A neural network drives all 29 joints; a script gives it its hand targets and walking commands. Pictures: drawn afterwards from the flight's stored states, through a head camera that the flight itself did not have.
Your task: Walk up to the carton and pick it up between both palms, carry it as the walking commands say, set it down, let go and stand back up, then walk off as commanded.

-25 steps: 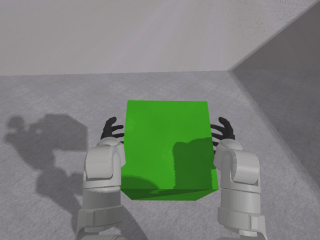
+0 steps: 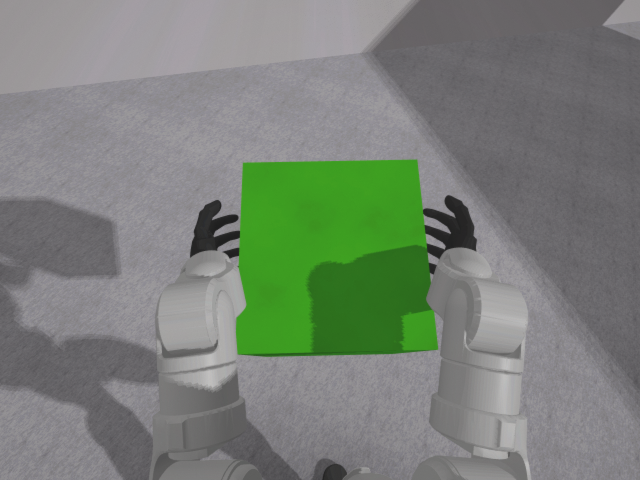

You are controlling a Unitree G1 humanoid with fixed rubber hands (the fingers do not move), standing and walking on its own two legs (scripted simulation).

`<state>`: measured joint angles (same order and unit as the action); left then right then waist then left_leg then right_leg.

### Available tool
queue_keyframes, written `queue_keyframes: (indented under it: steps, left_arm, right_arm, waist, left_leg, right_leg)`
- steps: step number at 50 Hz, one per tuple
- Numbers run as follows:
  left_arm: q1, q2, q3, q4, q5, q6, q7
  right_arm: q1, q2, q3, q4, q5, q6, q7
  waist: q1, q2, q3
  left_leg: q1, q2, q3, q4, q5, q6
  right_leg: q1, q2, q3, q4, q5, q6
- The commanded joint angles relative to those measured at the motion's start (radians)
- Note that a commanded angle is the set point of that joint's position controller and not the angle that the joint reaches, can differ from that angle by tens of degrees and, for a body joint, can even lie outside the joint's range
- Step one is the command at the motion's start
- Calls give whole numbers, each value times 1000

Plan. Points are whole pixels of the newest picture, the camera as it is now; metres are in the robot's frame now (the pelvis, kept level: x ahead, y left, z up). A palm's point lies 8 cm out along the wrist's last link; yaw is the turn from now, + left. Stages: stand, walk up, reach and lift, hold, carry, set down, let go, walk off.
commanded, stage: carry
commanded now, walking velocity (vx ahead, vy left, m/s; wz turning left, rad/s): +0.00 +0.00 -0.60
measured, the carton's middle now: (329, 274) +0.39 -0.01 +0.01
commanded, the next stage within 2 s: none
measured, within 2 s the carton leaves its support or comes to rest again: neither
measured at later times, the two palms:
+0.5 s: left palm (309, 226) +0.38 +0.02 +0.13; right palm (556, 296) +0.30 -0.24 +0.12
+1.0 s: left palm (386, 218) +0.39 -0.07 +0.13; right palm (634, 356) +0.23 -0.28 +0.12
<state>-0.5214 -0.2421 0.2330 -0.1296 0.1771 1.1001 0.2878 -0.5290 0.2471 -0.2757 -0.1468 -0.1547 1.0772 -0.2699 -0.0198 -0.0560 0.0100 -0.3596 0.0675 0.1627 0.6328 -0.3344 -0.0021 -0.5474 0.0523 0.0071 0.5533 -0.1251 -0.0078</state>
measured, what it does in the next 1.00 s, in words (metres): steps on the spot, turning right: left foot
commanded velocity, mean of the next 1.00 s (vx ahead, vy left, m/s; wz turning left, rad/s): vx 0.00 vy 0.00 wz -0.60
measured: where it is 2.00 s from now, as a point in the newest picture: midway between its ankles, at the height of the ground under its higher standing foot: outside the picture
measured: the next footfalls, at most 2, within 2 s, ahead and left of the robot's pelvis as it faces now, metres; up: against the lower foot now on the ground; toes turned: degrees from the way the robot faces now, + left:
left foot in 0.62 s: +0.07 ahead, +0.13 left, +0.00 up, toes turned -17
right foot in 1.06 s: +0.04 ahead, -0.10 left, +0.00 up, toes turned -46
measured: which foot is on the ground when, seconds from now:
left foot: down 0.00-0.20, up 0.22-0.60, down 0.62-1.00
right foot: down 0.00-0.62, up 0.64-1.00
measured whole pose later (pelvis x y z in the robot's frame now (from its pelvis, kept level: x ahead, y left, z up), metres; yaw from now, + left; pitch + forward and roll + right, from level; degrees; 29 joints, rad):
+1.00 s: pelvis +0.03 +0.02 +0.01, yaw -37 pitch +5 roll -4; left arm -0.60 -0.22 0.20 -0.10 0.17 1.14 0.32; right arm -0.51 0.24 -0.30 -0.16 -0.16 1.07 -0.24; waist 0.05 0.02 0.00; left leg -0.25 0.23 0.29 0.64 -0.44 -0.04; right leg -0.52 0.04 -0.15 0.79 -0.35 0.01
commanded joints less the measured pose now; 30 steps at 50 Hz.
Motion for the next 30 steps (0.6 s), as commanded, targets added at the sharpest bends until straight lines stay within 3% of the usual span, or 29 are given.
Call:
queue_keyframes:
  steps: [1,2,3,4,5,6,7,8,9,11,13,14,15,16,17,20,21,22,24,25,26,27,28,29,30]
  left_arm:
    - [-615,-834,-659,-78,-351,-5,-209]
    - [-611,-828,-628,-24,-338,1,-209]
    - [-581,-830,-646,-3,-353,13,-213]
    - [-548,-818,-635,27,-348,16,-214]
    - [-470,-816,-622,79,-343,28,-218]
    - [-429,-817,-615,101,-345,28,-223]
    - [-417,-823,-608,138,-346,27,-228]
    - [-422,-795,-594,153,-348,32,-229]
    - [-492,-809,-608,132,-354,27,-228]
    - [-526,-852,-613,64,-352,20,-231]
    - [-534,-881,-614,41,-344,19,-236]
    - [-630,-883,-642,7,-358,5,-236]
    - [-633,-885,-649,-4,-362,0,-233]
    - [-618,-891,-644,-11,-358,1,-238]
    - [-669,-886,-650,-52,-369,-14,-237]
    - [-630,-846,-610,-28,-336,-14,-225]
    - [-600,-833,-606,-26,-331,-10,-221]
    - [-549,-821,-586,-5,-318,-11,-221]
    - [-575,-826,-599,-3,-326,-9,-220]
    - [-512,-812,-567,61,-305,-2,-222]
    - [-549,-827,-588,46,-323,4,-220]
    - [-510,-836,-598,38,-327,6,-218]
    - [-508,-798,-586,61,-311,13,-212]
    - [-539,-832,-609,23,-330,13,-216]
    - [-529,-854,-623,12,-346,20,-218]
  right_arm:
    - [-463,879,652,84,343,32,223]
    - [-506,861,656,88,343,37,221]
    - [-477,825,635,59,320,33,212]
    - [-438,806,627,88,300,36,204]
    - [-374,773,611,84,276,43,195]
    - [-384,770,617,62,273,37,189]
    - [-429,762,625,29,276,40,190]
    - [-421,745,626,45,275,54,192]
    - [-493,781,641,73,297,53,198]
    - [-523,847,661,58,336,44,209]
    - [-565,898,700,48,364,37,218]
    - [-556,908,676,86,348,30,220]
    - [-536,923,668,99,348,28,218]
    - [-550,928,665,77,354,25,217]
    - [-556,935,662,68,355,21,213]
    - [-580,920,675,75,365,27,202]
    - [-559,916,679,78,365,32,202]
    - [-559,895,687,60,373,35,204]
    - [-606,894,699,32,381,32,200]
    - [-644,868,721,1,384,37,197]
    - [-621,875,695,27,373,43,195]
    - [-558,875,691,23,368,45,197]
    - [-512,844,668,79,349,54,196]
    - [-525,843,670,58,350,49,200]
    - [-451,849,649,75,333,53,201]
  waist:
    - [25,216,-446]
    - [28,202,-400]
    - [20,201,-375]
    - [25,169,-365]
    - [24,141,-416]
    - [39,49,-519]
    - [44,-150,-553]
    - [41,-288,-534]
    - [42,-227,-501]
    - [45,-53,-398]
    - [43,19,-339]
    - [36,28,-343]
    - [37,-3,-349]
    - [36,13,-385]
    - [38,-10,-440]
    - [45,-56,-466]
    - [48,-97,-455]
    - [51,-105,-496]
    - [54,-128,-516]
    - [58,-223,-505]
    - [54,-193,-517]
    - [40,-144,-535]
    - [22,-75,-512]
    - [25,142,-486]
    - [28,290,-440]
  left_leg:
    - [373,313,-140,-28,695,70]
    - [362,301,-103,-14,720,51]
    - [344,301,-117,0,740,41]
    - [334,293,-81,56,791,15]
    - [306,266,-29,147,829,-14]
    - [180,247,-17,269,640,-53]
    - [-91,156,-13,397,56,-104]
    - [-237,80,-58,485,-351,-129]
    - [-255,68,-103,489,-430,-118]
    - [-219,58,-137,433,-390,-95]
    - [-202,31,-127,414,-283,-94]
    - [-217,38,-136,412,-247,-99]
    - [-213,34,-136,368,-223,-92]
    - [-178,19,-139,356,-177,-83]
    - [-157,14,-142,320,-154,-82]
    - [-121,5,-134,279,-122,-89]
    - [-130,8,-143,252,-122,-89]
    - [-77,-5,-135,210,-100,-89]
    - [-26,-23,-131,110,-98,-79]
    - [-8,-30,-125,36,-100,-84]
    - [42,-24,-128,-38,-82,-70]
    - [156,-10,-107,-179,-38,-72]
    - [272,89,-170,-254,58,-51]
    - [346,275,-328,-273,256,1]
    - [434,421,-399,-215,570,69]
  right_leg:
    - [-19,-39,-91,157,-280,-2]
    - [-20,-42,-97,153,-256,-4]
    - [6,-25,-134,112,-236,0]
    - [64,-36,-132,12,-135,-9]
    - [179,-50,-110,-24,48,-25]
    - [416,-136,20,-48,337,-71]
    - [643,-289,239,57,963,-154]
    - [681,-365,374,75,1258,-216]
    - [624,-368,392,37,1145,-231]
    - [450,-326,357,-87,580,-194]
    - [351,-289,331,-174,207,-151]
    - [356,-288,322,-192,100,-138]
    - [359,-277,331,-194,122,-147]
    - [353,-251,306,-206,-6,-115]
    - [391,-243,291,-221,-72,-94]
    - [387,-239,293,-208,-34,-110]
    - [399,-234,315,-219,-65,-124]
    - [393,-225,308,-216,-75,-113]
    - [398,-211,315,-180,28,-102]
    - [430,-189,310,-156,83,-92]
    - [413,-185,310,-118,210,-90]
    - [380,-148,259,-70,216,-54]
    - [257,-114,197,17,148,-28]
    - [84,-23,77,166,-93,7]
    - [-126,39,-32,309,-362,38]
